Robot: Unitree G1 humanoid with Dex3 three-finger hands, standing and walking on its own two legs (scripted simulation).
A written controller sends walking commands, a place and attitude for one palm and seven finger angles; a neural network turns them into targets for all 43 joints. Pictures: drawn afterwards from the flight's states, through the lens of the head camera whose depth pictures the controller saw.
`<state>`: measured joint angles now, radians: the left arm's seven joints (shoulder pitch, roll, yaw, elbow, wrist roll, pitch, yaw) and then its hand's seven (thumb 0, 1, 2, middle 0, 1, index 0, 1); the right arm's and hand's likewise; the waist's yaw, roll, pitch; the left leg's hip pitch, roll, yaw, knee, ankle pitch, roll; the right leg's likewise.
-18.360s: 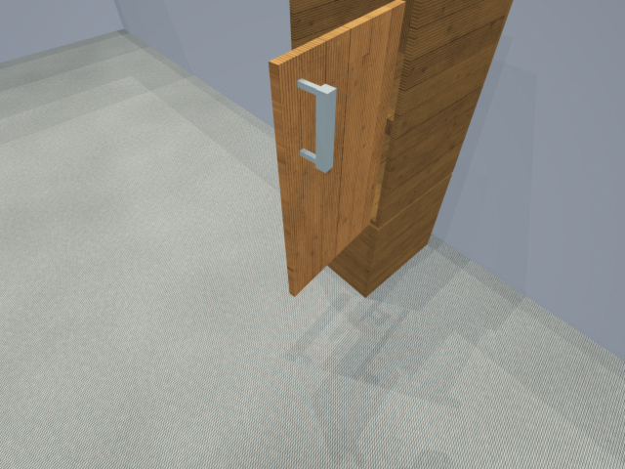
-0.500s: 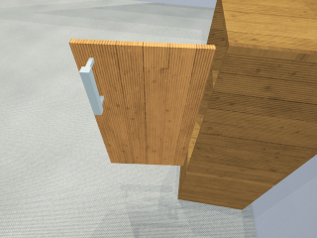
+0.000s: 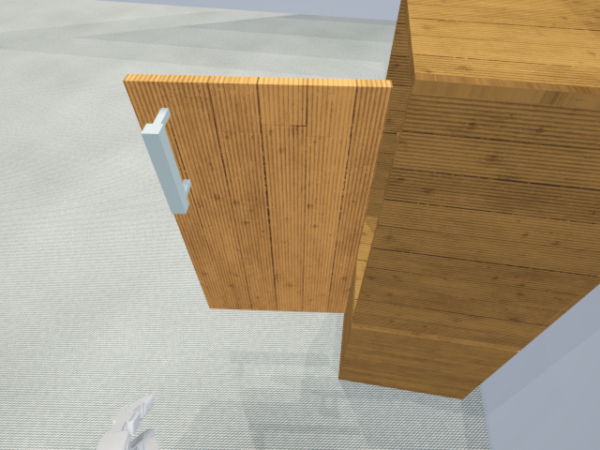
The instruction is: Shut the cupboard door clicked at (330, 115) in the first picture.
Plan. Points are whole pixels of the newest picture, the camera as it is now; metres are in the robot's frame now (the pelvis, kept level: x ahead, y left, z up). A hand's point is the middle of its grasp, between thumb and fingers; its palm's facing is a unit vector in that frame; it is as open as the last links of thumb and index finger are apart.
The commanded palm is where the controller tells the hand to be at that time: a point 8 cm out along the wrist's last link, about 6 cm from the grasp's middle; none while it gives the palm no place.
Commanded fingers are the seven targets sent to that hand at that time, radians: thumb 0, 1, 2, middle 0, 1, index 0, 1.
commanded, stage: raise the hand and make a fist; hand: left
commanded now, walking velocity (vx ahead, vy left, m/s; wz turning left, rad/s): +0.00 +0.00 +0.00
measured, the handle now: (172, 163) +0.45 +0.21 +0.14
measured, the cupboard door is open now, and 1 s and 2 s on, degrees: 97 97 97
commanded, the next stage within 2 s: bring the fist close to the handle in 1.80 s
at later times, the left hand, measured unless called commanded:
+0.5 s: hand (148, 441) +0.13 +0.17 +0.04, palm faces +0.05 -1.00 -0.07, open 5.2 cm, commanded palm +0.11 +0.23 +0.02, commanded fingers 0.00 0.90 0.90 -0.77 -0.92 -0.77 -0.92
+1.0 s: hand (138, 380) +0.18 +0.19 +0.07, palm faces -0.04 -1.00 -0.07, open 3.2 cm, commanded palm +0.15 +0.25 +0.10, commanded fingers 0.00 0.90 0.90 -1.23 -1.42 -1.23 -1.42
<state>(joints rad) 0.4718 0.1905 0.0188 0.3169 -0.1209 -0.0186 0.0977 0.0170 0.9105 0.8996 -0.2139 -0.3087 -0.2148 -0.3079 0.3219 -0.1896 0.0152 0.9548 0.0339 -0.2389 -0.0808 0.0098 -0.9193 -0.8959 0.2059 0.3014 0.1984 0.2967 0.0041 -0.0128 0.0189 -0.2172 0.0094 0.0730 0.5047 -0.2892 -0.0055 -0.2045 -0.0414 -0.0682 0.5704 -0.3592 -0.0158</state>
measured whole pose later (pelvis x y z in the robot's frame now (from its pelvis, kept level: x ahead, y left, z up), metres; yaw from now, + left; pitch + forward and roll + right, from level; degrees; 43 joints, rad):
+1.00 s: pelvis -0.03 +0.01 -0.03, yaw +1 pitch +4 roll -1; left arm 0.39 0.27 0.13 -0.25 -0.28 -0.12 -0.24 0.02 0.90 0.90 -1.05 -1.23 -1.06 -1.23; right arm 0.26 -0.25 0.02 0.58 0.05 -0.29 -0.09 0.01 -0.90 -0.90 0.21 0.30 0.20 0.30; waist 0.02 0.03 -0.05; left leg -0.50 0.02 0.04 0.79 -0.37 0.02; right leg -0.43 -0.04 -0.09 0.77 -0.41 0.00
